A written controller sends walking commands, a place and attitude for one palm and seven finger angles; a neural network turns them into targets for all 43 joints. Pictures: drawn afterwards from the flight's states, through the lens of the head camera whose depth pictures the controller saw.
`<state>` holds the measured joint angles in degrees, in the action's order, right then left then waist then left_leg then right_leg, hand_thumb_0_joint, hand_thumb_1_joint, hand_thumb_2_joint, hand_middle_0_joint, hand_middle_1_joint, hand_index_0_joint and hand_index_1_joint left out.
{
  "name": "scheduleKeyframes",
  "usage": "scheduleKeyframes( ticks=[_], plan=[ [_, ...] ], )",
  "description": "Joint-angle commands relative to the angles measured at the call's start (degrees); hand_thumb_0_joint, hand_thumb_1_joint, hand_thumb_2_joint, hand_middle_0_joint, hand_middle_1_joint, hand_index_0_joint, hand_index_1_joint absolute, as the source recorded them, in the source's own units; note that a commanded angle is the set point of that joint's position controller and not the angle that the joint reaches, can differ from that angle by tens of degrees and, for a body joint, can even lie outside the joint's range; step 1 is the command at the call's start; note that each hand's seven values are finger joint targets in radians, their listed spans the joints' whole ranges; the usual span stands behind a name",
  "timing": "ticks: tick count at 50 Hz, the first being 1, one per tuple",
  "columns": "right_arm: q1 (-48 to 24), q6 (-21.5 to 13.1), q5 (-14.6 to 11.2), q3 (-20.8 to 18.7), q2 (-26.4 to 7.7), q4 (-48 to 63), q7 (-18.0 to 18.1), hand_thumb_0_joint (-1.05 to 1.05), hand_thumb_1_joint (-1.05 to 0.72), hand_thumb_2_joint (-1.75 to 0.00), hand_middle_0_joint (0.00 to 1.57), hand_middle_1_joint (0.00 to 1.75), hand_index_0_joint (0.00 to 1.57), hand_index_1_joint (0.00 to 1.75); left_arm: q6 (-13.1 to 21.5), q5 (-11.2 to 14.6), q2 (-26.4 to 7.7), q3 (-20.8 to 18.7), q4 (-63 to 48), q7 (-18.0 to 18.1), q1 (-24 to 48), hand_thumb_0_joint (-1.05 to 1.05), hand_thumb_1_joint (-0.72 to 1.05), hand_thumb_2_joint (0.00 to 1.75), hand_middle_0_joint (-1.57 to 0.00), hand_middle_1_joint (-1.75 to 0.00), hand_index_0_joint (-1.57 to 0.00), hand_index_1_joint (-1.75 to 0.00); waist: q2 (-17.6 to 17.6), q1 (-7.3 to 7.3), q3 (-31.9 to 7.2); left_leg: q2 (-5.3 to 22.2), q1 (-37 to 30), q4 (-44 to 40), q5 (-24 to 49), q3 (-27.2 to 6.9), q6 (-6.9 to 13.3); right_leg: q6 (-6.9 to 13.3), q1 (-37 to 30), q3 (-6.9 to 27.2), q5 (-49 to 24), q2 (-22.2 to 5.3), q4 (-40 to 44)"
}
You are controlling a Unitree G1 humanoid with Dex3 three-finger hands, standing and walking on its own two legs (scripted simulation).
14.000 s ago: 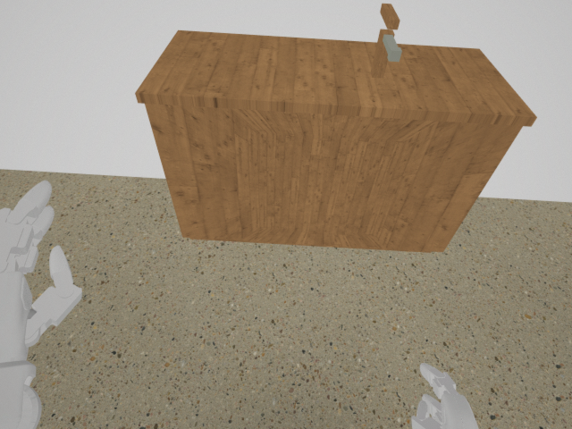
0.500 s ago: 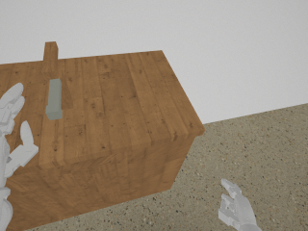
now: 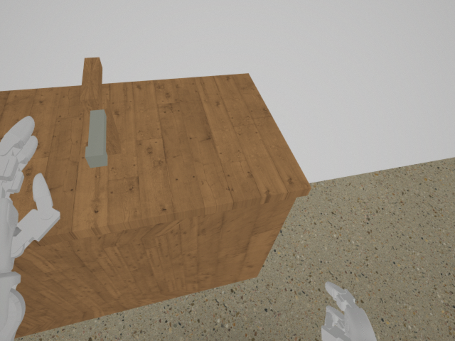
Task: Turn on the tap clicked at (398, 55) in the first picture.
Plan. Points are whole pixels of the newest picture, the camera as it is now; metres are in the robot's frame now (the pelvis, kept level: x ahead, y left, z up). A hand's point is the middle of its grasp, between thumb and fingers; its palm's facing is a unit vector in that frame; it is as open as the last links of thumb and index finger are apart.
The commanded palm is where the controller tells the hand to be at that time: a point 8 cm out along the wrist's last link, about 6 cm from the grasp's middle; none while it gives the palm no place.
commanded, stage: look again from close up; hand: left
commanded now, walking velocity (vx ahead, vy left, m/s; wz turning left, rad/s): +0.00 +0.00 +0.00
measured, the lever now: (96, 156) +0.37 +0.27 +0.10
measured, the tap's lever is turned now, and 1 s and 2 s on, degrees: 0 0 0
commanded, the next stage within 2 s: come to a stop and stand still in 0.28 s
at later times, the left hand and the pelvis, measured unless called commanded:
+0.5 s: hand (45, 195) +0.23 +0.25 +0.19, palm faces +0.45 -0.77 -0.44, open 7.4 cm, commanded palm +0.15 +0.26 +0.18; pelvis -0.01 -0.02 +0.00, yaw +1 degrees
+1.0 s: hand (64, 214) +0.21 +0.23 +0.18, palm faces +0.43 -0.86 -0.27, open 7.4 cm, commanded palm +0.16 +0.26 +0.18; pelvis +0.00 -0.02 +0.00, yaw +1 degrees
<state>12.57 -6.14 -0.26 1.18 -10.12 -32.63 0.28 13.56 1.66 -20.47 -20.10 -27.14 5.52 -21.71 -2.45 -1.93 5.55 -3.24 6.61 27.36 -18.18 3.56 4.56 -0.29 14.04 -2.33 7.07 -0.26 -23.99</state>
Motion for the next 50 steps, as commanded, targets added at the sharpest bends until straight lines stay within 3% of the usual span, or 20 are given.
scheduleKeyframes(
  ticks=[1,5,9,10,15,21,22,23,24,25,26,27,30,32,34,35,40,42,46,50],
  plan=[
    [-5.24,-3.47,-0.2,-3.77,-8.53,8.91,0.64,0.0,-0.9,-0.9,0.2,0.3,0.2,0.3,3.96,0.35,-8.54,-5.97,-11.97,1.22,2.62,0.0,0.9,0.9,-0.2,-0.3,-0.2,-0.3,6.11,0.37,-9.53,7.34,11.5,-8.92,12.92,-5.88,-7.64,2.07,-15.32,2.11,-8.94,-1.9,-1.51],
    [-5.25,-3.48,-0.26,-3.91,-8.71,8.54,0.88,0.0,-0.9,-0.9,0.2,0.3,0.2,0.3,4.07,0.23,-9.39,-6.59,-11.68,1.41,2.9,0.0,0.9,0.9,-0.2,-0.3,-0.2,-0.3,6.29,0.41,-9.06,7.28,11.79,-9.06,10.55,-6.0,-6.88,2.02,-14.94,3.02,-8.38,-2.01,-0.87],
    [-4.74,-3.71,-0.24,-4.09,-8.98,8.39,1.07,0.0,-0.9,-0.9,0.2,0.3,0.2,0.3,3.96,0.15,-8.01,-5.17,-10.47,1.51,3.45,0.0,0.9,0.9,-0.2,-0.3,-0.2,-0.3,3.76,0.45,-8.52,6.92,12.9,-8.9,6.32,-6.12,-5.35,1.99,-15.1,4.13,-6.27,-2.55,0.38],
    [-5.23,-3.81,-0.29,-4.08,-8.92,8.1,1.18,0.0,-0.9,-0.9,0.2,0.3,0.2,0.3,4.06,0.09,-8.85,-5.55,-11.84,1.54,4.31,0.0,0.9,0.9,-0.2,-0.3,-0.2,-0.3,5.68,0.6,-8.84,6.65,11.51,-8.87,7.53,-5.95,-5.65,2.14,-14.09,4.3,-6.75,-2.38,0.28],
    [-5.55,-4.17,-0.24,-3.92,-8.86,8.1,1.23,0.0,-0.9,-0.9,0.2,0.3,0.2,0.3,3.91,-0.03,-9.13,-5.3,-12.41,1.77,5.07,0.0,0.9,0.9,-0.2,-0.3,-0.2,-0.3,6.06,0.38,-8.4,6.74,11.69,-9.34,6.33,-6.15,-5.13,1.94,-13.99,4.59,-5.74,-2.32,0.57],
    [-5.2,-3.98,-0.02,-3.87,-8.63,8.1,1.17,0.0,-0.9,-0.9,0.2,0.3,0.2,0.3,3.85,0.12,-8.7,-5.62,-11.26,1.94,3.31,0.0,0.9,0.9,-0.2,-0.3,-0.2,-0.3,4.46,0.44,-9.45,6.53,11.64,-8.58,7.2,-6.32,-4.74,2.21,-15.15,4.81,-6.54,-2.83,1.13],
    [2.63,-7.26,3.23,-1.78,-10.5,6.57,1.12,0.0,-0.9,-0.9,0.2,0.3,0.2,0.3,9.23,-10.34,-55.25,-37.32,-27.44,1.98,66.6,0.0,0.9,0.9,-0.2,-0.3,-0.2,-0.3,6.34,1.05,-3.72,7.22,21.17,-0.78,13.6,-4.23,-1.55,-1.29,-13.1,3.71,-7.29,0.08,-3.8],
    [-3.28,-7.29,0.44,-0.52,-2.73,3.83,0.86,0.0,-0.9,-0.9,0.2,0.3,0.2,0.3,6.9,-2.71,-18.96,-15.31,8.68,-1.09,32.75,0.0,0.9,0.9,-0.2,-0.3,-0.2,-0.3,6.7,-0.21,-15.72,5.87,10.39,-3.64,17.23,-7.33,-2.68,4.69,-8.31,3.51,-6.53,-6.2,-2.01],
    [-1.03,-7.89,0.31,-2.53,-5.72,7.11,0.97,0.0,-0.9,-0.9,0.2,0.3,0.2,0.3,6.88,-0.36,-14.8,-11.1,3.43,-0.92,14.36,0.0,0.9,0.9,-0.2,-0.3,-0.2,-0.3,8.86,-1.23,-11.08,6.55,6.83,-4.65,18.12,-6.15,-4.8,4.71,-9.87,9.83,-11.62,-4.87,0.63],
    [-2.16,-7.82,-0.86,-3.17,-7.06,7.39,0.1,0.0,-0.9,-0.9,0.2,0.3,0.2,0.3,5.43,1.15,-5.87,-4.99,6.43,-1.03,7.99,0.0,0.9,0.9,-0.2,-0.3,-0.2,-0.3,14.17,-0.13,-13.66,6.36,1.9,-4.83,23.8,-4.36,-6.8,5.08,-10.51,7.7,-14.64,-4.33,-3.11],
    [-0.91,-7.03,-0.49,-3.99,-8.62,7.61,-0.48,0.0,-0.9,-0.9,0.2,0.3,0.2,0.3,6.18,0.99,-8.71,-4.87,-1.39,-1.18,10.67,0.0,0.9,0.9,-0.2,-0.3,-0.2,-0.3,16.58,0.2,-16.05,7.21,3.44,-3.68,26.11,-5.13,-6.78,3.99,-11.17,6.16,-13.19,-4.36,-4.54],
    [-1.85,-6.75,-0.33,-3.98,-8.81,7.76,-1.16,0.0,-0.9,-0.9,0.2,0.3,0.2,0.3,6.5,1.37,-7.83,-4.18,-3.44,-1.24,7.06,0.0,0.9,0.9,-0.2,-0.3,-0.2,-0.3,15.21,-0.06,-15.42,7.93,5.64,-3.75,25.66,-5.79,-6.29,3.61,-12.47,5.71,-13.07,-4.27,-4.3],
    [-3.72,-6.38,-1.2,-3.53,-8.36,8.34,-1.96,0.0,-0.9,-0.9,0.2,0.3,0.2,0.3,5.76,1.88,-6.13,-2.3,-4.09,-0.52,-2.08,0.0,0.9,0.9,-0.2,-0.3,-0.2,-0.3,2.73,-0.67,-12.61,7.95,10.4,-6.42,14.4,-5.77,-4.25,2.33,-14.3,5.0,-9.69,-3.93,-3.35],
    [-3.63,-5.84,-0.85,-3.74,-8.88,8.76,-1.09,0.0,-0.9,-0.9,0.2,0.3,0.2,0.3,5.41,1.92,-10.04,-6.35,-3.91,0.31,-1.44,0.0,0.9,0.9,-0.2,-0.3,-0.2,-0.3,-6.7,-0.7,-11.48,7.83,12.99,-7.25,8.84,-7.12,-4.0,1.74,-14.15,5.1,-4.89,-4.01,-1.61],
    [-4.33,-5.55,-0.76,-3.77,-8.75,8.97,0.17,0.0,-0.9,-0.9,0.2,0.3,0.2,0.3,5.48,2.24,-12.44,-9.56,-3.61,0.53,0.62,0.0,0.9,0.9,-0.2,-0.3,-0.2,-0.3,-10.72,-0.47,-10.45,6.84,11.84,-7.14,4.49,-7.49,-3.61,1.76,-10.92,6.9,1.41,-4.64,1.28],
    [-5.04,-5.24,-0.82,-3.57,-8.99,8.71,0.68,0.0,-0.9,-0.9,0.2,0.3,0.2,0.3,5.66,2.13,-16.07,-12.78,-5.77,0.92,3.04,0.0,0.9,0.9,-0.2,-0.3,-0.2,-0.3,-6.3,-0.13,-9.67,6.68,11.01,-7.65,4.44,-7.4,-3.58,1.93,-9.54,6.73,2.17,-4.46,0.93],
    [-5.68,-6.67,-0.5,-2.36,-7.63,8.64,1.45,0.0,-0.9,-0.9,0.2,0.3,0.2,0.3,6.54,1.48,-13.57,-8.31,-12.28,0.38,12.52,0.0,0.9,0.9,-0.2,-0.3,-0.2,-0.3,10.51,-0.05,-8.15,7.35,12.84,-9.33,0.88,-7.31,-2.33,1.78,-10.29,6.31,1.47,-3.66,-1.4],
    [-4.47,-7.63,-0.35,-2.53,-7.91,8.07,1.21,0.0,-0.9,-0.9,0.2,0.3,0.2,0.3,6.57,1.14,-11.33,-5.81,-11.8,0.48,12.3,0.0,0.9,0.9,-0.2,-0.3,-0.2,-0.3,9.82,-0.27,-9.8,6.98,12.29,-8.19,2.46,-6.45,-2.29,1.82,-12.23,6.18,-0.63,-3.73,-1.19],
    [-3.07,-8.44,-0.13,-2.92,-8.47,6.95,0.3,0.0,-0.9,-0.9,0.2,0.3,0.2,0.3,5.98,1.03,-7.59,-2.81,-9.65,0.82,8.49,0.0,0.9,0.9,-0.2,-0.3,-0.2,-0.3,3.9,0.11,-10.8,5.4,8.7,-5.51,7.0,-5.68,-3.59,2.4,-11.33,7.66,-2.64,-4.4,1.73],
    [-3.33,-7.32,-0.25,-3.17,-8.97,6.62,0.18,0.0,-0.9,-0.9,0.2,0.3,0.2,0.3,5.18,0.81,-8.54,-4.64,-5.57,1.09,4.94,0.0,0.9,0.9,-0.2,-0.3,-0.2,-0.3,3.56,0.13,-7.42,5.88,10.92,-7.52,5.86,-6.0,-3.87,2.14,-10.18,7.25,-0.8,-3.48,2.51]
  ],
)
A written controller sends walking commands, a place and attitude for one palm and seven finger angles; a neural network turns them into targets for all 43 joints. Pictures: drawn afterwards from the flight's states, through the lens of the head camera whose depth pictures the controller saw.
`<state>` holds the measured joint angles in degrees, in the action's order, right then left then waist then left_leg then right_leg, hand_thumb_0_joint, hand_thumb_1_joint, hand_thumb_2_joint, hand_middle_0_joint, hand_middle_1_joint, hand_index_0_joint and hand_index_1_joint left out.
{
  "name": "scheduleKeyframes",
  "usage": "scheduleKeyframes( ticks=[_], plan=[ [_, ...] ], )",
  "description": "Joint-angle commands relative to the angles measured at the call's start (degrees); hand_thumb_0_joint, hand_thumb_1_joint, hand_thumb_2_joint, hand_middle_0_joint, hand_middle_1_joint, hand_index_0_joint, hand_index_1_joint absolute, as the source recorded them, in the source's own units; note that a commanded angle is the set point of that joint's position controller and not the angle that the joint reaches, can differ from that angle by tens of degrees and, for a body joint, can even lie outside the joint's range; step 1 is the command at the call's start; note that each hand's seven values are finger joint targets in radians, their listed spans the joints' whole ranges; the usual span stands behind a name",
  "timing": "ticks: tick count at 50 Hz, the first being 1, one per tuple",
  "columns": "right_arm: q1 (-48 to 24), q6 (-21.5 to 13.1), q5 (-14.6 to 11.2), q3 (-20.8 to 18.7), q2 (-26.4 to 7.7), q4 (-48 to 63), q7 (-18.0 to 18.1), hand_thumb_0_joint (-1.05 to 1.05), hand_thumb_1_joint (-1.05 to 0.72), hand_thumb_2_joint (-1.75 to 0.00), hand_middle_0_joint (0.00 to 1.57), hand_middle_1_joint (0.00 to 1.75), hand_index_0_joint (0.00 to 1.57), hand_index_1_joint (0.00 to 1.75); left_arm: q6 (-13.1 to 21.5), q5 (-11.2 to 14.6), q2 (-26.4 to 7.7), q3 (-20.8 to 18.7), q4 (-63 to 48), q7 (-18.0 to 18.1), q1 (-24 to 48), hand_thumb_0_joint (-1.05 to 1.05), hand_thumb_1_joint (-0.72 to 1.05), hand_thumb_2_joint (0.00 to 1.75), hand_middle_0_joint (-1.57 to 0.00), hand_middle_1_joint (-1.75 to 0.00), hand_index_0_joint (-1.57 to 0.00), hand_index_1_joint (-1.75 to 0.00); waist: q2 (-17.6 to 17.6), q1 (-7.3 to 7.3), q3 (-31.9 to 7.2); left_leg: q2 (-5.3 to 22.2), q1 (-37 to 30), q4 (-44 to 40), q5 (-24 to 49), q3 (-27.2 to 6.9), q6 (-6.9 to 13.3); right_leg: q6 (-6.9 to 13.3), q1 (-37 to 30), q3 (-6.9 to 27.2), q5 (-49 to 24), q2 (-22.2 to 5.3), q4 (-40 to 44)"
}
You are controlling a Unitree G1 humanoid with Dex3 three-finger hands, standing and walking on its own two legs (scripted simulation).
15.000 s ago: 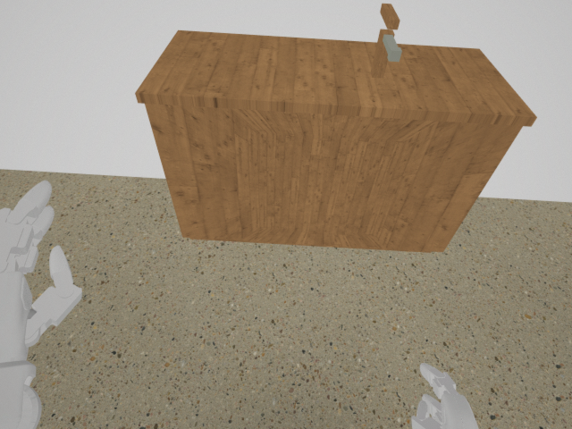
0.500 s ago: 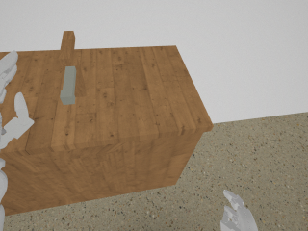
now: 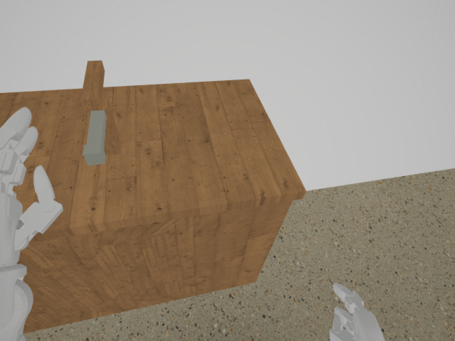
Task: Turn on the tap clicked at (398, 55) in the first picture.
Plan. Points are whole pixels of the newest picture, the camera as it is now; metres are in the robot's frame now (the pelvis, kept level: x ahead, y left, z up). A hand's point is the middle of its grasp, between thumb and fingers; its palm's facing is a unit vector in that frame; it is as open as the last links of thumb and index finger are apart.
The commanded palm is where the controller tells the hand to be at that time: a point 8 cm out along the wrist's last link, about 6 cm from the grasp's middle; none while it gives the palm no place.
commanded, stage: come to a stop and stand still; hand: left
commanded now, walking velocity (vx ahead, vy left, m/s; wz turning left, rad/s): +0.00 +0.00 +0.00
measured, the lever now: (94, 154) +0.37 +0.29 +0.11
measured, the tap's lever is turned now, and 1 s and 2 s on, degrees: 0 0 0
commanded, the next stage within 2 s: look again from close up in 0.46 s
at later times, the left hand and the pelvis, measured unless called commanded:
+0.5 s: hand (48, 205) +0.23 +0.27 +0.17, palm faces +0.39 -0.86 -0.34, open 7.4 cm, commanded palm +0.17 +0.30 +0.18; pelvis +0.01 +0.02 +0.00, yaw +0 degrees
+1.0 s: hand (46, 211) +0.22 +0.27 +0.16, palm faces +0.40 -0.86 -0.32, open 7.4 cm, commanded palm +0.16 +0.30 +0.18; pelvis +0.00 +0.02 +0.00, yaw +0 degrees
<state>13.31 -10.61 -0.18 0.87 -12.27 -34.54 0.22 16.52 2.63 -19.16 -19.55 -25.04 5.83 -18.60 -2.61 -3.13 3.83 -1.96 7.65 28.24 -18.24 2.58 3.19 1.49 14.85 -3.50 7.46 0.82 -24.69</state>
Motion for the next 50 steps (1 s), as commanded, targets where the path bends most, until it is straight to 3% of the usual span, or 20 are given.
scheduleKeyframes(
  ticks=[1,5,8,11,15,18,20,24,25,29,30,34,37,42,45,46,49,50],
  plan=[
    [-4.01,-2.43,-0.24,-2.74,-6.68,8.89,0.28,0.0,-0.9,-0.9,0.2,0.3,0.2,0.3,2.22,-0.19,-9.12,-4.67,-7.31,0.7,1.9,0.0,0.9,0.9,-0.2,-0.3,-0.2,-0.3,3.64,1.45,-5.75,5.02,10.94,-8.94,5.9,-5.37,-2.47,0.3,-11.91,7.68,-1.35,-4.59,2.68],
    [-4.99,-1.66,-0.44,-2.52,-6.26,9.97,0.57,0.0,-0.9,-0.9,0.2,0.3,0.2,0.3,2.26,-0.13,-11.82,-7.34,-9.44,0.57,2.47,0.0,0.9,0.9,-0.2,-0.3,-0.2,-0.3,4.53,1.25,-5.49,5.61,11.58,-10.11,7.06,-5.43,-2.49,-0.18,-13.31,6.66,-4.13,-3.7,1.57],
    [-5.05,-1.69,-0.2,-2.72,-6.43,10.74,0.63,0.0,-0.9,-0.9,0.2,0.3,0.2,0.3,2.6,-0.17,-11.25,-6.65,-13.01,0.42,3.43,0.0,0.9,0.9,-0.2,-0.3,-0.2,-0.3,5.13,1.3,-7.88,5.79,11.11,-9.63,9.73,-5.4,-2.55,-0.22,-15.99,5.91,-7.72,-3.64,0.15],
    [-5.44,-2.02,-0.01,-2.57,-6.28,10.72,0.53,0.0,-0.9,-0.9,0.2,0.3,0.2,0.3,2.75,-0.2,-11.1,-6.21,-16.36,0.45,3.51,0.0,0.9,0.9,-0.2,-0.3,-0.2,-0.3,8.08,1.43,-9.65,5.66,9.55,-8.77,13.87,-5.17,-3.32,-0.17,-16.7,4.84,-11.22,-3.55,-0.92],
    [-5.37,-1.96,-0.08,-2.78,-6.36,10.21,0.32,0.0,-0.9,-0.9,0.2,0.3,0.2,0.3,2.23,-0.29,-11.34,-6.93,-15.28,0.73,1.19,0.0,0.9,0.9,-0.2,-0.3,-0.2,-0.3,6.59,1.39,-10.33,5.51,8.11,-7.46,17.37,-5.02,-4.4,0.02,-16.79,4.81,-14.46,-3.72,-0.95],
    [-4.71,-1.33,-0.1,-3.09,-6.62,9.81,0.4,0.0,-0.9,-0.9,0.2,0.3,0.2,0.3,1.8,-0.21,-9.94,-6.27,-12.74,0.7,-0.2,0.0,0.9,0.9,-0.2,-0.3,-0.2,-0.3,4.2,1.59,-9.63,5.76,8.98,-7.73,16.85,-5.49,-4.81,0.1,-16.64,4.53,-13.51,-3.84,-0.86],
    [-5.05,-0.97,-0.21,-3.17,-6.53,9.56,0.52,0.0,-0.9,-0.9,0.2,0.3,0.2,0.3,1.6,-0.29,-10.49,-6.89,-12.69,0.7,-0.54,0.0,0.9,0.9,-0.2,-0.3,-0.2,-0.3,5.49,1.68,-9.24,5.86,8.0,-7.92,17.96,-5.46,-5.12,0.11,-15.55,4.34,-13.67,-3.61,-0.95],
    [-5.14,-0.39,-0.22,-3.3,-6.59,9.8,0.62,0.0,-0.9,-0.9,0.2,0.3,0.2,0.3,1.51,-0.35,-10.07,-6.08,-12.92,0.59,0.44,0.0,0.9,0.9,-0.2,-0.3,-0.2,-0.3,4.58,1.66,-8.54,6.31,9.63,-8.42,18.04,-6.09,-5.54,0.01,-16.18,3.59,-12.47,-3.58,-1.31],
    [-5.72,-0.33,-0.32,-3.15,-6.43,9.83,0.68,0.0,-0.9,-0.9,0.2,0.3,0.2,0.3,1.47,-0.36,-10.67,-6.39,-14.27,0.57,0.9,0.0,0.9,0.9,-0.2,-0.3,-0.2,-0.3,5.98,1.72,-8.64,6.08,8.19,-8.41,20.11,-5.94,-6.06,0.01,-15.22,3.35,-13.02,-3.29,-1.61],
    [-5.61,-0.16,-0.25,-3.22,-6.42,10.24,0.67,0.0,-0.9,-0.9,0.2,0.3,0.2,0.3,1.44,-0.44,-10.09,-5.63,-15.04,0.61,1.43,0.0,0.9,0.9,-0.2,-0.3,-0.2,-0.3,6.01,1.47,-7.48,6.49,10.56,-9.53,15.89,-6.31,-5.66,-0.14,-16.1,3.24,-9.9,-3.21,-1.6],
    [-6.39,-0.11,-0.27,-3.0,-6.27,10.12,0.77,0.0,-0.9,-0.9,0.2,0.3,0.2,0.3,1.42,-0.51,-11.39,-6.7,-16.01,0.75,1.74,0.0,0.9,0.9,-0.2,-0.3,-0.2,-0.3,7.67,1.45,-7.73,6.42,9.85,-9.77,15.65,-5.96,-5.73,-0.34,-15.67,3.14,-9.66,-3.04,-1.61],
    [-5.78,-0.02,-0.08,-3.24,-6.29,10.3,0.76,0.0,-0.9,-0.9,0.2,0.3,0.2,0.3,1.58,-0.66,-10.75,-6.5,-15.45,1.03,1.51,0.0,0.9,0.9,-0.2,-0.3,-0.2,-0.3,6.36,1.37,-7.93,6.49,11.0,-9.44,14.82,-6.39,-5.43,-0.15,-17.2,3.26,-10.09,-3.25,-1.33],
    [-5.74,0.15,-0.13,-3.28,-6.36,10.14,0.69,0.0,-0.9,-0.9,0.2,0.3,0.2,0.3,1.45,-0.63,-9.73,-5.65,-14.86,0.98,1.3,0.0,0.9,0.9,-0.2,-0.3,-0.2,-0.3,7.85,1.51,-7.55,6.38,10.47,-9.68,15.48,-6.59,-6.04,0.02,-16.22,3.2,-9.36,-3.1,-1.4],
    [-5.52,0.5,-0.17,-3.32,-6.3,9.96,0.8,0.0,-0.9,-0.9,0.2,0.3,0.2,0.3,1.13,-0.63,-9.45,-5.58,-12.98,1.05,0.77,0.0,0.9,0.9,-0.2,-0.3,-0.2,-0.3,5.23,1.64,-7.53,6.3,10.97,-9.64,13.61,-6.61,-5.56,-0.07,-16.75,3.37,-9.3,-3.28,-0.42],
    [-6.2,0.41,-0.28,-3.27,-6.27,9.94,0.87,0.0,-0.9,-0.9,0.2,0.3,0.2,0.3,1.08,-0.69,-10.36,-6.11,-13.78,1.08,1.21,0.0,0.9,0.9,-0.2,-0.3,-0.2,-0.3,6.01,1.65,-7.31,6.01,10.39,-9.74,12.99,-6.29,-5.28,-0.09,-16.1,3.62,-9.47,-3.33,-0.3],
    [-5.84,0.58,-0.15,-3.16,-6.23,9.79,0.86,0.0,-0.9,-0.9,0.2,0.3,0.2,0.3,1.06,-0.53,-8.97,-4.93,-13.37,0.94,1.41,0.0,0.9,0.9,-0.2,-0.3,-0.2,-0.3,6.35,1.74,-6.96,6.43,10.31,-10.21,13.38,-6.67,-5.88,0.06,-15.38,3.36,-8.46,-2.91,-0.56],
    [-6.01,1.04,-0.35,-3.68,-6.12,10.27,0.73,0.0,-0.9,-0.9,0.2,0.3,0.2,0.3,0.75,-0.25,-10.03,-6.03,-13.51,0.85,2.93,0.0,0.9,0.9,-0.2,-0.3,-0.2,-0.3,5.29,1.65,-6.99,9.07,9.0,-9.55,14.9,-6.95,-5.57,-0.35,-13.47,3.28,-7.37,-1.88,-2.25],
    [-6.6,1.12,-0.55,-3.6,-6.04,10.24,0.68,0.0,-0.9,-0.9,0.2,0.3,0.2,0.3,0.55,-0.1,-10.66,-6.55,-14.08,0.77,3.57,0.0,0.9,0.9,-0.2,-0.3,-0.2,-0.3,6.91,1.7,-6.82,9.61,7.53,-9.67,16.12,-6.81,-5.75,-0.45,-11.37,3.14,-6.52,-1.2,-3.24]
  ],
)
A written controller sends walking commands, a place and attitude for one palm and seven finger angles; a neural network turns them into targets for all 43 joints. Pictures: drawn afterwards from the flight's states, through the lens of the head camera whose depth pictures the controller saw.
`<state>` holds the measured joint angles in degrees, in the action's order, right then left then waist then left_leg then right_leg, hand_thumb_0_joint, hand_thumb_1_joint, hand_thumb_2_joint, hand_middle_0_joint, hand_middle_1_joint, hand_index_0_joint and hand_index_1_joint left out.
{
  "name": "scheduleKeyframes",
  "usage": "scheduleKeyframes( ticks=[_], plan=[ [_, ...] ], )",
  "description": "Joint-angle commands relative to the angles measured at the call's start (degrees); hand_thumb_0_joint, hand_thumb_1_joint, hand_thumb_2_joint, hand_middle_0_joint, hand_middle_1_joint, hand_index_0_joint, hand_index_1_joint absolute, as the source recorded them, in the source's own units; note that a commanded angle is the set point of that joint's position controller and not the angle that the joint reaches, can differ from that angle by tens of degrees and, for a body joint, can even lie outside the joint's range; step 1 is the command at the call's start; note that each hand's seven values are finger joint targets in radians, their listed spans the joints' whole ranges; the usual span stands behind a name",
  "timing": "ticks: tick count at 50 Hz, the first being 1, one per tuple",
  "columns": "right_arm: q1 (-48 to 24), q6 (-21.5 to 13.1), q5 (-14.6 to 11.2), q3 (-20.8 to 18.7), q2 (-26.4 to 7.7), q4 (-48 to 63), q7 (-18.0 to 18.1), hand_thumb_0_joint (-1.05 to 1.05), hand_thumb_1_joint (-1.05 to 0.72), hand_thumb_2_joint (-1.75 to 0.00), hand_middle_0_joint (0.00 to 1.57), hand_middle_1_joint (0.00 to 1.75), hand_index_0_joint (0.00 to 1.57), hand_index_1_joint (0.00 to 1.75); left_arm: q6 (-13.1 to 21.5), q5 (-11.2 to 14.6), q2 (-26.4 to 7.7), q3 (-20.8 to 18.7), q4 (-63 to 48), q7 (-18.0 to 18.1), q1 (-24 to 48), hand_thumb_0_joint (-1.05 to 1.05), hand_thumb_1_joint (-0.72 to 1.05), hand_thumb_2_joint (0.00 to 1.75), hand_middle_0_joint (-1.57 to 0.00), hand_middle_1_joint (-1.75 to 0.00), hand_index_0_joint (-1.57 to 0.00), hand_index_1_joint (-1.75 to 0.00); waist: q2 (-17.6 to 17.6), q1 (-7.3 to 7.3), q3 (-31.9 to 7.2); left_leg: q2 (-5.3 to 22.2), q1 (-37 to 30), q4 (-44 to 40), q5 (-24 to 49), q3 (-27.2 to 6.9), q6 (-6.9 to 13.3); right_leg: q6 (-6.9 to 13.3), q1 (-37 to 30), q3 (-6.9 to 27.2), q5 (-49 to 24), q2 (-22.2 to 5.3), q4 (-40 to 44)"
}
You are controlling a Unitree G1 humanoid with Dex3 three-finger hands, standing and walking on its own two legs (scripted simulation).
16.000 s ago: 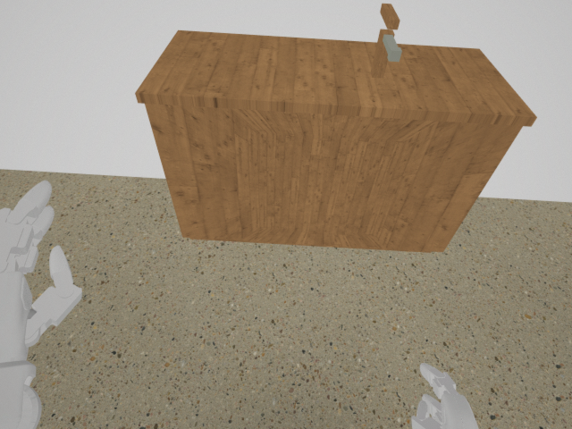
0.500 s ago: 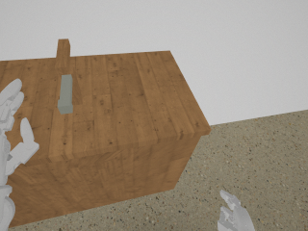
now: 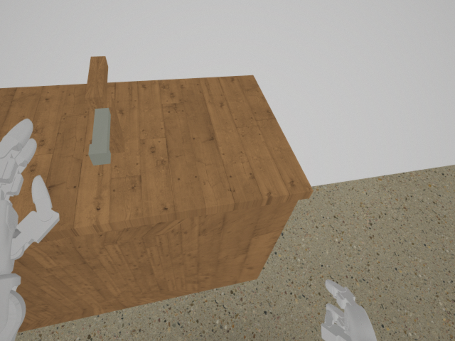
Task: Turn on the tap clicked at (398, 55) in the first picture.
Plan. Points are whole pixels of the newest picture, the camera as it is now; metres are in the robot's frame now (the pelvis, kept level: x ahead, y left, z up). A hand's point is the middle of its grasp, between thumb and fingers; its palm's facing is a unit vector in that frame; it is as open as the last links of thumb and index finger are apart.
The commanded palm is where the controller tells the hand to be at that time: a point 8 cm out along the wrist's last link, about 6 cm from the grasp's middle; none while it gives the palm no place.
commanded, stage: come to a stop and stand still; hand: left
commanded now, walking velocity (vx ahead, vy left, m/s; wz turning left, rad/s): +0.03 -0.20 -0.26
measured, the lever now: (100, 154) +0.37 +0.27 +0.10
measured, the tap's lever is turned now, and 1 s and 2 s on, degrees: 0 0 0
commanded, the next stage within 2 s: look again from close up in 1.28 s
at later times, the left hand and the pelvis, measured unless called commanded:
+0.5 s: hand (98, 226) +0.22 +0.20 +0.14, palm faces +0.29 -0.80 -0.53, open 7.4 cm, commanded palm +0.16 +0.23 +0.18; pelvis +0.01 -0.06 -0.01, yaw +2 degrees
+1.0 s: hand (42, 254) +0.17 +0.24 +0.17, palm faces +0.46 -0.83 -0.33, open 7.4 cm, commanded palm +0.11 +0.26 +0.18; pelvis -0.03 -0.03 +0.00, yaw +4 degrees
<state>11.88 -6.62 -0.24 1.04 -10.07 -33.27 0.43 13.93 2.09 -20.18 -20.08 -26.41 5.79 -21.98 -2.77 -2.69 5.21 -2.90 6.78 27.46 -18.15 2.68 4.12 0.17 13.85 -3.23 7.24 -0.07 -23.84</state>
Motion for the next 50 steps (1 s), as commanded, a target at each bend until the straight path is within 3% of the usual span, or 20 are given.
scheduleKeyframes(
  ticks=[1,4,5,6,7,8,10,11,13,14,17,19,20,21,25,29,34,40,49,50],
  plan=[
    [-4.82,-2.63,-0.42,-3.94,-8.16,8.95,0.35,0.0,-0.9,-0.9,0.2,0.3,0.2,0.3,3.03,0.55,-8.29,-4.79,-12.54,0.61,7.91,0.0,0.9,0.9,-0.2,-0.3,-0.2,-0.3,7.6,1.44,-7.64,11.67,8.28,-9.13,16.95,-7.73,-6.58,0.82,-9.02,2.18,-3.48,0.21,-5.55],
    [-5.37,-2.37,-0.45,-4.12,-8.21,9.45,-0.22,0.0,-0.9,-0.9,0.2,0.3,0.2,0.3,2.44,0.34,-8.28,-4.49,-12.58,0.35,8.72,0.0,0.9,0.9,-0.2,-0.3,-0.2,-0.3,9.97,1.16,-6.46,14.21,7.9,-8.2,18.45,-8.09,-4.34,0.68,-6.81,1.79,2.96,0.56,-6.23],
    [5.88,-3.34,-2.75,5.25,-11.08,11.52,2.68,0.0,-0.9,-0.9,0.2,0.3,0.2,0.3,9.34,-4.02,-48.45,-17.65,-27.31,0.61,58.66,0.0,0.9,0.9,-0.2,-0.3,-0.2,-0.3,24.67,6.57,-7.95,15.29,17.14,-4.29,14.35,-16.02,-2.2,-2.2,-6.91,3.99,15.76,3.74,-21.62],
    [0.69,-4.99,-2.49,0.63,-3.2,10.04,0.96,0.0,-0.9,-0.9,0.2,0.3,0.2,0.3,5.99,-4.48,-22.16,-16.27,-6.17,-0.22,41.39,0.0,0.9,0.9,-0.2,-0.3,-0.2,-0.3,12.31,1.13,-10.43,17.14,8.36,-6.39,10.59,-14.67,-2.63,-0.03,7.85,3.97,17.9,-1.53,-18.85],
    [-1.72,-4.71,-0.56,0.53,-6.62,8.55,-0.76,0.0,-0.9,-0.9,0.2,0.3,0.2,0.3,4.54,-2.38,-20.79,-12.77,-4.99,-0.24,34.47,0.0,0.9,0.9,-0.2,-0.3,-0.2,-0.3,12.48,1.81,-7.41,15.08,6.0,-8.3,13.83,-9.86,-3.16,0.52,6.56,1.92,17.49,-0.94,-16.85],
    [-2.18,-4.67,0.04,-2.12,-9.51,8.38,-1.34,0.0,-0.9,-0.9,0.2,0.3,0.2,0.3,4.06,-1.75,-21.96,-14.19,-0.83,0.24,29.17,0.0,0.9,0.9,-0.2,-0.3,-0.2,-0.3,14.46,0.87,-9.34,11.96,3.87,-4.01,19.05,-5.32,-2.89,1.24,5.02,2.23,13.93,-0.04,-13.16],
    [-0.87,-4.37,0.84,-2.34,-9.97,8.87,-3.19,0.0,-0.9,-0.9,0.2,0.3,0.2,0.3,3.86,0.21,-18.42,-11.11,-0.4,-1.09,18.45,0.0,0.9,0.9,-0.2,-0.3,-0.2,-0.3,16.2,1.14,-12.31,8.73,3.82,2.72,31.34,-4.01,-5.44,2.49,0.24,5.53,-1.42,-0.54,-6.31],
    [0.96,-4.15,0.98,-2.79,-10.51,9.96,-4.07,0.0,-0.9,-0.9,0.2,0.3,0.2,0.3,4.0,0.21,-15.41,-7.89,-3.15,-1.8,14.32,0.0,0.9,0.9,-0.2,-0.3,-0.2,-0.3,14.08,0.88,-13.03,7.93,7.66,4.68,32.99,-4.07,-6.04,3.15,-4.1,6.88,-9.96,-2.38,-4.81],
    [0.83,-5.46,-0.1,-2.73,-10.63,9.55,-5.34,0.0,-0.9,-0.9,0.2,0.3,0.2,0.3,4.37,2.35,-11.32,-5.27,-2.37,-1.77,3.65,0.0,0.9,0.9,-0.2,-0.3,-0.2,-0.3,6.66,-0.27,-11.65,6.07,12.94,2.48,22.59,-3.01,-5.04,3.41,-8.49,7.47,-16.17,-3.91,-4.72],
    [1.51,-5.67,-0.71,-3.49,-10.61,9.2,-5.58,0.0,-0.9,-0.9,0.2,0.3,0.2,0.3,4.57,3.23,-10.77,-5.94,-2.75,-1.29,-1.14,0.0,0.9,0.9,-0.2,-0.3,-0.2,-0.3,1.26,-0.75,-12.02,5.46,13.16,2.86,18.03,-3.14,-4.23,3.26,-9.67,8.3,-16.61,-4.08,-4.23],
    [0.86,-5.23,-0.95,-4.14,-10.64,8.69,-4.54,0.0,-0.9,-0.9,0.2,0.3,0.2,0.3,5.85,4.31,-17.41,-13.61,-5.1,0.68,-4.69,0.0,0.9,0.9,-0.2,-0.3,-0.2,-0.3,-6.57,-0.78,-16.62,4.44,13.22,2.83,14.86,-3.38,-3.89,2.79,-13.49,9.24,-20.83,-5.8,-3.56],
    [0.21,-5.44,-0.86,-4.04,-10.35,8.71,-3.23,0.0,-0.9,-0.9,0.2,0.3,0.2,0.3,7.03,5.2,-20.62,-17.72,-4.93,1.29,-5.42,0.0,0.9,0.9,-0.2,-0.3,-0.2,-0.3,-8.03,-0.77,-17.56,3.59,13.19,3.26,11.44,-3.5,-3.52,2.47,-13.26,10.16,-19.09,-6.65,-2.2],
    [-0.25,-5.3,-0.73,-3.69,-11.08,8.34,-2.78,0.0,-0.9,-0.9,0.2,0.3,0.2,0.3,7.51,5.17,-24.55,-20.25,-7.62,1.7,-3.59,0.0,0.9,0.9,-0.2,-0.3,-0.2,-0.3,-3.76,-0.22,-18.67,3.29,12.16,3.21,10.55,-3.9,-3.46,3.02,-12.68,11.3,-17.67,-7.1,-2.31],
    [0.12,-5.66,-0.56,-3.37,-10.34,8.42,-2.3,0.0,-0.9,-0.9,0.2,0.3,0.2,0.3,8.07,5.51,-21.81,-18.05,-8.12,1.43,-3.84,0.0,0.9,0.9,-0.2,-0.3,-0.2,-0.3,-1.7,-0.05,-18.69,2.99,12.15,3.17,10.63,-3.99,-3.36,3.1,-12.37,10.83,-16.38,-7.48,-2.36],
    [0.05,-8.01,-0.36,-2.83,-11.51,7.42,-1.88,0.0,-0.9,-0.9,0.2,0.3,0.2,0.3,8.56,5.56,-19.56,-12.98,-11.78,1.83,-0.75,0.0,0.9,0.9,-0.2,-0.3,-0.2,-0.3,7.46,-0.26,-17.48,2.05,7.87,5.15,10.82,-4.73,-2.86,4.18,-6.29,13.06,-9.87,-8.38,-0.63],
    [1.46,-9.63,-0.21,-3.7,-12.41,5.79,-2.07,0.0,-0.9,-0.9,0.2,0.3,0.2,0.3,8.0,4.64,-14.6,-7.66,-8.88,2.33,-0.15,0.0,0.9,0.9,-0.2,-0.3,-0.2,-0.3,3.25,-0.64,-15.29,1.69,7.15,4.83,9.71,-4.84,-2.95,3.81,-4.21,12.37,-8.05,-9.64,0.72],
    [-0.67,-8.73,-0.61,-4.5,-12.35,4.75,-1.63,0.0,-0.9,-0.9,0.2,0.3,0.2,0.3,6.49,4.15,-13.21,-6.7,-4.47,2.56,3.7,0.0,0.9,0.9,-0.2,-0.3,-0.2,-0.3,-2.45,-0.25,-10.83,2.7,5.93,0.69,6.95,-5.65,-2.95,2.19,-0.8,9.61,0.71,-8.37,3.22],
    [-3.99,-7.38,-0.83,-3.82,-11.78,5.37,-1.44,0.0,-0.9,-0.9,0.2,0.3,0.2,0.3,5.52,4.16,-14.08,-6.31,-6.3,2.13,5.59,0.0,0.9,0.9,-0.2,-0.3,-0.2,-0.3,6.04,-0.09,-9.24,4.3,7.48,-5.34,5.75,-8.24,-2.47,1.31,-2.53,6.78,3.08,-5.5,1.93],
    [-4.28,-6.66,-0.65,-3.31,-10.79,6.6,-2.08,0.0,-0.9,-0.9,0.2,0.3,0.2,0.3,4.79,4.69,-12.88,-6.69,-7.75,1.88,4.16,0.0,0.9,0.9,-0.2,-0.3,-0.2,-0.3,4.77,0.24,-9.2,5.18,14.03,-8.03,0.8,-9.69,-2.95,0.53,-7.03,4.19,3.98,-4.42,0.82],
    [-4.94,-6.44,-0.74,-3.27,-11.02,6.42,-2.04,0.0,-0.9,-0.9,0.2,0.3,0.2,0.3,4.64,4.78,-13.6,-7.31,-6.76,1.86,4.06,0.0,0.9,0.9,-0.2,-0.3,-0.2,-0.3,6.77,0.42,-9.13,5.53,14.11,-8.84,0.46,-10.33,-2.85,0.54,-7.02,4.06,4.06,-4.07,0.13]
  ],
)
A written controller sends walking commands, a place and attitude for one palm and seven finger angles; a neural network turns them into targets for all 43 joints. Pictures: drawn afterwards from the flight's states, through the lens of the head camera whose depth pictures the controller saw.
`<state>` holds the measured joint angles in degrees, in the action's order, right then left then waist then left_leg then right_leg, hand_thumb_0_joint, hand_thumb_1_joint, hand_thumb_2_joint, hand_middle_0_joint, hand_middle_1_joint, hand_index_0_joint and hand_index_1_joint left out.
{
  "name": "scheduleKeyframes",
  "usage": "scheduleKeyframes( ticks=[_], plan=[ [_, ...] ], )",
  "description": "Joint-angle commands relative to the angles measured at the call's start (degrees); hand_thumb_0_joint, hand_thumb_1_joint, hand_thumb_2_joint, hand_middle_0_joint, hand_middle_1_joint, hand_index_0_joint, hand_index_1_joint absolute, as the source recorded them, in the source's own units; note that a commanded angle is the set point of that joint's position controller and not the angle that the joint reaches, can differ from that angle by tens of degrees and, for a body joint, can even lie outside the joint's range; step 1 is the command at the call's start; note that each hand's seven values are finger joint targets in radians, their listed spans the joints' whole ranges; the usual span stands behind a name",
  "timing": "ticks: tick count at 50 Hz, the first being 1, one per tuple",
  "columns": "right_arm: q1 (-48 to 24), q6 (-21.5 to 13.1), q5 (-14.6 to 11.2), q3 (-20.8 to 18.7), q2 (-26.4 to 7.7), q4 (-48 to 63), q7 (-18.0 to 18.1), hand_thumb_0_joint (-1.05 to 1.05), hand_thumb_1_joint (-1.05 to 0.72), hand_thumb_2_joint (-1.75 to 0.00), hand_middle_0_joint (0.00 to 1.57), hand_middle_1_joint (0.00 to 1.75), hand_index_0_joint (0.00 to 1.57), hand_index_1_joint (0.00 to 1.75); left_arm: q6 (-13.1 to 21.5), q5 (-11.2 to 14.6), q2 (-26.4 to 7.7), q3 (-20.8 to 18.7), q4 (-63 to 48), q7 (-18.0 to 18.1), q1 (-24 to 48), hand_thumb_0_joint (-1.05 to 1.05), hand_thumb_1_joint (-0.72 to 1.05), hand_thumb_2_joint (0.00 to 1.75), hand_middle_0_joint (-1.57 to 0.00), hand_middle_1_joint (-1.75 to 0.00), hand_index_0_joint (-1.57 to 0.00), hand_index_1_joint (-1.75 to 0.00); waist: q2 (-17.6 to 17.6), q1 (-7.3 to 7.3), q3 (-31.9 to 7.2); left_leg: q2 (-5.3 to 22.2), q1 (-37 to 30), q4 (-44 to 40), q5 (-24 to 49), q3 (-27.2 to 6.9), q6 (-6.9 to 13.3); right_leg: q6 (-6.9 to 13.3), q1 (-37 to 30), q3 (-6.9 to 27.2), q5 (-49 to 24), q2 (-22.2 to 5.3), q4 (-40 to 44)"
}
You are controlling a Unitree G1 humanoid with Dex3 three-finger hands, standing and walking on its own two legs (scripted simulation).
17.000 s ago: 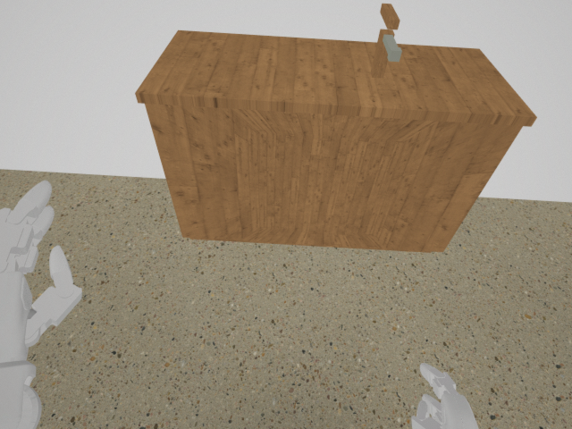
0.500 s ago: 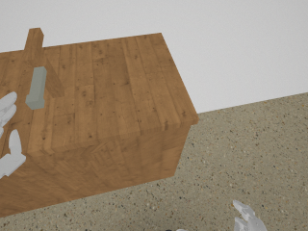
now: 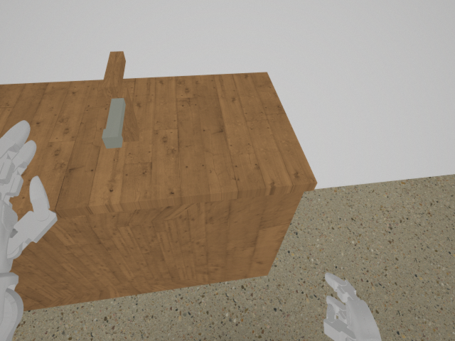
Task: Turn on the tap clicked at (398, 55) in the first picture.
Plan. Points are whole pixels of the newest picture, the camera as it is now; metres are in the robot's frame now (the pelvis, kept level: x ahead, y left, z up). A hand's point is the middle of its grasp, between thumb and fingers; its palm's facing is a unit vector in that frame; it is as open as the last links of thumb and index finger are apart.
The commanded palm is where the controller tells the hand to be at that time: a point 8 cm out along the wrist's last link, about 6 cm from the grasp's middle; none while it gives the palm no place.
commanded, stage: come to a stop and stand still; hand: left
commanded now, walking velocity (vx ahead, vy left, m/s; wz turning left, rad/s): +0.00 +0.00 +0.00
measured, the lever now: (112, 138) +0.42 +0.27 +0.11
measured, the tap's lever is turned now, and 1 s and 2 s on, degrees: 0 0 0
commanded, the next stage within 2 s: look again from close up in 0.28 s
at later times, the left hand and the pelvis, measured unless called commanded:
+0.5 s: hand (54, 204) +0.23 +0.26 +0.17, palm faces +0.36 -0.86 -0.35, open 7.4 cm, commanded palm +0.17 +0.29 +0.18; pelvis +0.01 +0.01 +0.00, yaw +0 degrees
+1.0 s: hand (65, 189) +0.26 +0.26 +0.16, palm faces +0.38 -0.87 -0.31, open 7.4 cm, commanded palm +0.21 +0.29 +0.18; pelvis +0.03 +0.02 +0.00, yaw -4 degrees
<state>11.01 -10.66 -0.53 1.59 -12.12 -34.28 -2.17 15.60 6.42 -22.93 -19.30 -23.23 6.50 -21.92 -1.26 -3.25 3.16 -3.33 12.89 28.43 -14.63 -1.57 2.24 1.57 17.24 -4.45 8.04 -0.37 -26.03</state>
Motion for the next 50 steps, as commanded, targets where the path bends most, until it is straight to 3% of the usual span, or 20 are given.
scheduleKeyframes(
  ticks=[1,4,5,6,8,15,16,20,24,29,30,31,34,35,36,40,41,44,48,50],
  plan=[
    [-3.18,-2.27,-0.53,-3.75,-8.5,7.46,0.65,0.0,-0.9,-0.9,0.2,0.3,0.2,0.3,2.91,0.3,-8.97,-6.49,-9.94,0.98,4.35,0.0,0.9,0.9,-0.2,-0.3,-0.2,-0.3,4.56,1.05,-6.9,6.4,8.9,-10.5,-3.72,-6.34,-1.18,-1.02,-11.12,4.61,3.09,-3.68,1.81],
    [-3.42,-2.28,-0.66,-3.87,-8.81,7.33,0.7,0.0,-0.9,-0.9,0.2,0.3,0.2,0.3,2.89,0.02,-9.08,-6.26,-9.89,1.0,5.17,0.0,0.9,0.9,-0.2,-0.3,-0.2,-0.3,4.08,1.0,-6.14,6.66,10.33,-11.37,-6.34,-6.81,-0.95,-1.3,-11.3,4.5,4.18,-3.3,1.7],
    [-4.08,-2.17,-0.81,-3.84,-9.07,7.16,0.73,0.0,-0.9,-0.9,0.2,0.3,0.2,0.3,2.87,0.0,-9.84,-6.71,-9.99,0.97,5.53,0.0,0.9,0.9,-0.2,-0.3,-0.2,-0.3,5.86,1.12,-6.19,7.07,10.35,-12.18,-6.17,-7.41,-0.74,-1.46,-11.85,4.21,3.43,-2.83,0.57],
    [-3.29,-2.15,-0.92,-3.84,-8.61,7.35,0.81,0.0,-0.9,-0.9,0.2,0.3,0.2,0.3,2.85,-0.24,-8.06,-4.95,-10.29,0.84,6.03,0.0,0.9,0.9,-0.2,-0.3,-0.2,-0.3,5.08,1.08,-6.26,7.36,10.89,-12.41,-6.66,-7.44,-0.88,-1.54,-12.3,3.97,3.22,-2.95,0.18],
    [-3.38,-2.31,-0.82,-4.0,-8.93,7.38,0.79,0.0,-0.9,-0.9,0.2,0.3,0.2,0.3,2.83,-0.58,-8.33,-4.99,-11.39,0.97,6.55,0.0,0.9,0.9,-0.2,-0.3,-0.2,-0.3,5.21,0.98,-6.04,7.04,11.99,-12.19,-7.92,-7.21,-0.62,-1.55,-13.11,4.31,3.13,-2.91,0.32],
    [-4.25,-2.16,-0.69,-4.16,-8.98,7.42,1.0,0.0,-0.9,-0.9,0.2,0.3,0.2,0.3,2.32,-0.74,-10.84,-7.52,-13.28,1.26,4.57,0.0,0.9,0.9,-0.2,-0.3,-0.2,-0.3,5.31,1.07,-7.56,6.26,9.92,-10.29,-2.98,-6.65,-1.07,-1.24,-13.64,4.93,0.04,-3.32,0.39],
    [-3.53,-2.09,-0.69,-4.16,-8.37,7.43,1.11,0.0,-0.9,-0.9,0.2,0.3,0.2,0.3,2.4,-0.75,-9.12,-6.41,-13.48,1.13,4.21,0.0,0.9,0.9,-0.2,-0.3,-0.2,-0.3,4.97,1.05,-7.7,6.18,10.2,-10.14,-1.79,-6.46,-1.45,-1.11,-14.3,4.5,-0.86,-3.47,0.23],
    [-4.35,-1.66,-0.58,-4.36,-8.62,7.61,1.32,0.0,-0.9,-0.9,0.2,0.3,0.2,0.3,2.03,-0.29,-10.39,-8.34,-12.91,1.28,1.16,0.0,0.9,0.9,-0.2,-0.3,-0.2,-0.3,4.64,1.08,-8.47,5.4,8.0,-8.46,1.09,-5.58,-1.63,-0.73,-13.57,5.45,-2.08,-3.94,1.57],
    [-4.39,-1.21,-0.45,-4.51,-8.4,7.94,1.7,0.0,-0.9,-0.9,0.2,0.3,0.2,0.3,1.77,0.05,-9.07,-7.88,-13.21,1.12,-0.75,0.0,0.9,0.9,-0.2,-0.3,-0.2,-0.3,2.16,1.08,-9.22,4.98,6.71,-7.46,4.66,-4.82,-1.93,-0.59,-14.33,5.47,-5.4,-4.4,2.14],
    [-5.17,-0.41,-0.44,-4.5,-8.55,8.15,2.22,0.0,-0.9,-0.9,0.2,0.3,0.2,0.3,0.99,-0.07,-8.01,-6.77,-13.97,0.98,-0.81,0.0,0.9,0.9,-0.2,-0.3,-0.2,-0.3,2.49,1.27,-9.15,5.05,4.82,-7.31,7.02,-4.2,-1.95,-0.71,-13.98,5.55,-7.53,-4.37,2.54],
    [-5.71,-0.28,-0.53,-4.55,-8.77,8.06,2.25,0.0,-0.9,-0.9,0.2,0.3,0.2,0.3,0.84,-0.14,-8.97,-7.46,-14.49,1.05,-0.64,0.0,0.9,0.9,-0.2,-0.3,-0.2,-0.3,3.87,1.4,-9.57,5.19,4.16,-7.38,7.91,-4.58,-1.97,-0.65,-14.16,5.63,-8.25,-4.13,2.13],
    [-5.28,-0.14,-0.43,-4.42,-8.43,8.11,2.41,0.0,-0.9,-0.9,0.2,0.3,0.2,0.3,0.83,-0.25,-7.58,-6.33,-15.14,0.98,-0.39,0.0,0.9,0.9,-0.2,-0.3,-0.2,-0.3,4.06,1.38,-9.81,5.34,4.06,-7.51,8.82,-4.34,-2.19,-0.68,-14.73,5.18,-9.0,-4.15,1.79],
    [-5.95,0.25,-0.17,-4.36,-8.62,8.48,2.74,0.0,-0.9,-0.9,0.2,0.3,0.2,0.3,0.31,-0.58,-8.08,-6.74,-15.46,1.16,0.11,0.0,0.9,0.9,-0.2,-0.3,-0.2,-0.3,2.76,1.24,-9.7,5.35,3.53,-7.58,9.49,-4.22,-2.12,-0.79,-14.9,5.3,-9.85,-3.91,2.2],
    [-6.39,0.45,-0.28,-4.3,-8.78,8.45,2.8,0.0,-0.9,-0.9,0.2,0.3,0.2,0.3,0.09,-0.55,-8.68,-7.13,-16.0,1.14,0.36,0.0,0.9,0.9,-0.2,-0.3,-0.2,-0.3,3.83,1.4,-10.18,5.37,2.76,-7.52,10.65,-4.43,-2.19,-0.74,-15.04,5.48,-10.71,-3.77,1.84],
    [-6.14,0.68,-0.21,-4.18,-8.25,8.58,2.96,0.0,-0.9,-0.9,0.2,0.3,0.2,0.3,-0.07,-0.6,-7.56,-6.42,-15.47,1.12,-0.06,0.0,0.9,0.9,-0.2,-0.3,-0.2,-0.3,3.31,1.33,-10.14,5.58,2.57,-7.61,11.2,-4.14,-2.36,-0.77,-15.3,5.08,-11.03,-3.9,1.99],
    [-6.83,1.33,-0.03,-3.98,-8.55,8.89,3.11,0.0,-0.9,-0.9,0.2,0.3,0.2,0.3,-0.75,-0.92,-8.12,-6.89,-16.05,1.17,0.64,0.0,0.9,0.9,-0.2,-0.3,-0.2,-0.3,4.51,1.4,-9.81,5.71,1.9,-8.22,10.03,-3.9,-2.22,-0.85,-14.79,5.63,-10.04,-3.51,2.55],
    [-6.31,1.46,-0.04,-3.91,-7.79,8.77,3.26,0.0,-0.9,-0.9,0.2,0.3,0.2,0.3,-0.78,-1.01,-6.43,-5.6,-15.95,1.04,1.26,0.0,0.9,0.9,-0.2,-0.3,-0.2,-0.3,3.78,1.38,-9.79,6.3,1.48,-8.58,9.57,-3.77,-2.65,-0.81,-14.53,5.23,-9.07,-3.1,2.24],
    [-6.33,2.06,0.05,-4.19,-7.76,9.24,3.53,0.0,-0.9,-0.9,0.2,0.3,0.2,0.3,-1.29,-1.1,-6.58,-6.0,-16.33,1.05,3.47,0.0,0.9,0.9,-0.2,-0.3,-0.2,-0.3,3.71,1.51,-8.61,8.61,0.57,-9.65,6.51,-4.82,-2.77,-0.86,-10.73,5.39,-5.2,-1.15,0.09],
    [-6.66,3.1,0.3,-4.02,-7.02,10.04,3.51,0.0,-0.9,-0.9,0.2,0.3,0.2,0.3,-2.21,-1.62,-5.73,-4.6,-17.32,0.81,7.45,0.0,0.9,0.9,-0.2,-0.3,-0.2,-0.3,10.0,1.97,-5.41,14.84,-1.77,-13.43,2.01,-9.24,-1.43,-1.49,-1.31,4.02,4.62,1.31,-7.79],
    [-6.79,3.3,0.67,-3.99,-6.69,10.38,3.32,0.0,-0.9,-0.9,0.2,0.3,0.2,0.3,-2.82,-1.87,-6.84,-5.07,-17.82,0.65,8.49,0.0,0.9,0.9,-0.2,-0.3,-0.2,-0.3,11.94,2.45,-4.42,17.6,-5.34,-14.37,5.72,-10.48,-0.2,-1.71,4.6,3.41,10.53,1.72,-14.21]
  ],
)
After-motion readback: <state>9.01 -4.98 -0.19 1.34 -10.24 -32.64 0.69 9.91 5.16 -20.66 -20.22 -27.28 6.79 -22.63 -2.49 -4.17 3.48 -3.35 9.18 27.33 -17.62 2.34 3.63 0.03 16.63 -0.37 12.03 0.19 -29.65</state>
